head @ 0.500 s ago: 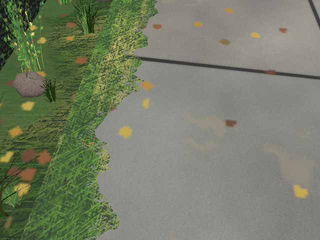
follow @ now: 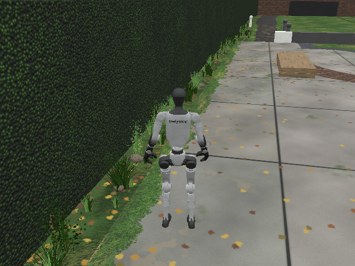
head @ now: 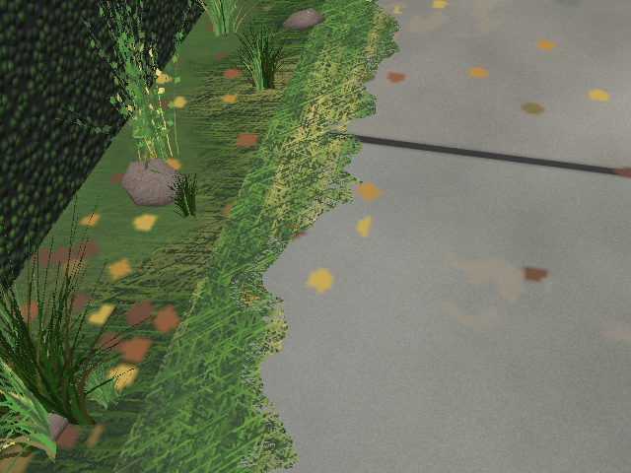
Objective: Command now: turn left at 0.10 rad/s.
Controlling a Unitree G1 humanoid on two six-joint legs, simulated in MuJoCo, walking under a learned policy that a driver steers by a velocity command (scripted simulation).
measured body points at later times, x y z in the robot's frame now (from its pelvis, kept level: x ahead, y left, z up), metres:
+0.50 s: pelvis +0.08 +0.02 +0.01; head +0.09 +0.03 +0.45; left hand +0.21 +0.28 -0.12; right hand +0.11 -0.26 -0.10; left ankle +0.03 +0.11 -0.74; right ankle +0.05 -0.13 -0.66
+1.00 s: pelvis +0.33 -0.08 +0.00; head +0.37 -0.09 +0.45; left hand +0.54 +0.15 -0.11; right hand +0.38 -0.38 -0.10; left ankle +0.34 +0.10 -0.64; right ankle +0.36 -0.15 -0.74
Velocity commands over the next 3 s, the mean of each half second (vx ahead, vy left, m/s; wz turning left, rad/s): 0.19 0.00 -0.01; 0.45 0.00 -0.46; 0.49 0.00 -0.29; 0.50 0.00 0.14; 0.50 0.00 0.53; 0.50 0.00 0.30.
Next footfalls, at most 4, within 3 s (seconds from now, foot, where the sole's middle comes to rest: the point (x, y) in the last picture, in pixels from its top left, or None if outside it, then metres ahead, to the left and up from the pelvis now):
0.82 right None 0.40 -0.16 -0.77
1.34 left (371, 370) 0.74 -0.07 -0.77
1.84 right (508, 316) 0.88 -0.42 -0.77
2.36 left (421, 216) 1.22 -0.25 -0.77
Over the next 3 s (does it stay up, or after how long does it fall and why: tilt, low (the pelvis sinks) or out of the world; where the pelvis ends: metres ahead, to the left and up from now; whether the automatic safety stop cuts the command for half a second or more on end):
stays up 1.40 -0.38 0.00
